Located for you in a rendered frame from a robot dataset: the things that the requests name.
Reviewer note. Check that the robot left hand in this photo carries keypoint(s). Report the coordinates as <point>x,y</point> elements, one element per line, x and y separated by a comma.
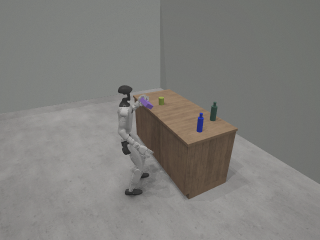
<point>145,97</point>

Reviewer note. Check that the left robot foot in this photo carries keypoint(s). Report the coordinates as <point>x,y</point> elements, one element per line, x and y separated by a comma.
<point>145,175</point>

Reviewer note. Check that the robot left forearm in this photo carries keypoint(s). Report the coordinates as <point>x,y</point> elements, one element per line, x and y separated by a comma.
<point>135,106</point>

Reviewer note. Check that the table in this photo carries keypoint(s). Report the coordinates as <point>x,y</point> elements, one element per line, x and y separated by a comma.
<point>195,161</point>

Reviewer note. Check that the sponge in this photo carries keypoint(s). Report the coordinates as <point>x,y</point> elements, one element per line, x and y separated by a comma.
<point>146,103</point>

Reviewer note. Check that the right robot upper arm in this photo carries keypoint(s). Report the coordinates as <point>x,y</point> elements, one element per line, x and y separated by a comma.
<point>122,119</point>

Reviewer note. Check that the right robot thigh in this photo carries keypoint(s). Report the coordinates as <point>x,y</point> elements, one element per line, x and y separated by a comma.
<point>134,156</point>

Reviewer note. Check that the robot right hand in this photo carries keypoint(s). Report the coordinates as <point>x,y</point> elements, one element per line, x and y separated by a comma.
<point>142,149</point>

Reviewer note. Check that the robot right forearm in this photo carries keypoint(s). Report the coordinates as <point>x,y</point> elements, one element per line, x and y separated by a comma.
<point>131,141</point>

